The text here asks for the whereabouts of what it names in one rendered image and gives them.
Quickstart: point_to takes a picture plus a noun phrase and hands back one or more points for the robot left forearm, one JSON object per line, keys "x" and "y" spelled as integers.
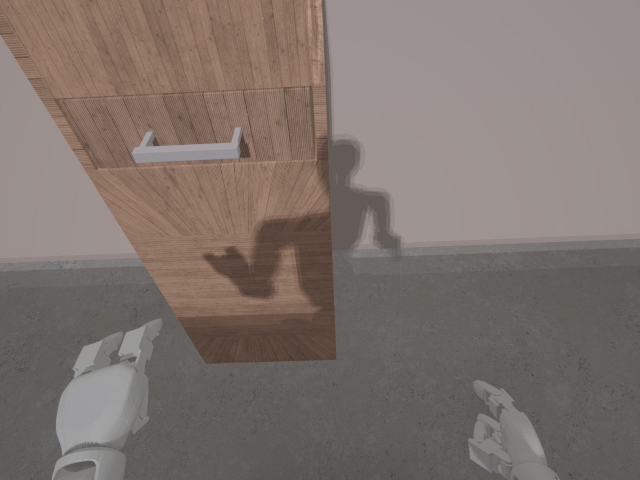
{"x": 92, "y": 463}

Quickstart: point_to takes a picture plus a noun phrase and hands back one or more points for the handle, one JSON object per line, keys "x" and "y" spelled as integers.
{"x": 147, "y": 153}

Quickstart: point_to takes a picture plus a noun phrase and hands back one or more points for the right robot hand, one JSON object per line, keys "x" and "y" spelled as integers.
{"x": 511, "y": 442}

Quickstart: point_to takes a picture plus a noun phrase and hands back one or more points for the drawer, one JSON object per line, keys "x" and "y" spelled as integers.
{"x": 277, "y": 123}

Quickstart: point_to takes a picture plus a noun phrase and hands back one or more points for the cabinet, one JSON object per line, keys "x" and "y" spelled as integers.
{"x": 242, "y": 251}

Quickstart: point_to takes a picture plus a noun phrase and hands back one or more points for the left robot hand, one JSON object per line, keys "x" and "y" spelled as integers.
{"x": 103, "y": 404}

